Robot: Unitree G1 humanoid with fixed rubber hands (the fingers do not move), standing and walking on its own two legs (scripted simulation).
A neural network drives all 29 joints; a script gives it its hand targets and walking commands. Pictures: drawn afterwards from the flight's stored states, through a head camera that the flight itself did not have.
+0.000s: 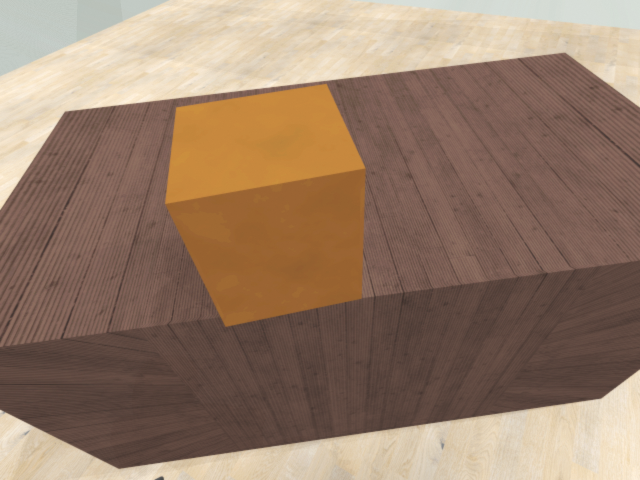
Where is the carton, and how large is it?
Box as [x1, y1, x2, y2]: [165, 84, 365, 326]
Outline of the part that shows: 326,84 176,107 165,204 225,326 361,298 365,168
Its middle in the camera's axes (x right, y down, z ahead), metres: -0.06 -0.04 +0.56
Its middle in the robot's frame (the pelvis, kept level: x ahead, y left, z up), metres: +0.47 +0.07 +0.09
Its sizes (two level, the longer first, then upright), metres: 0.210 0.200 0.250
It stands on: a pedestal, 0.72 m high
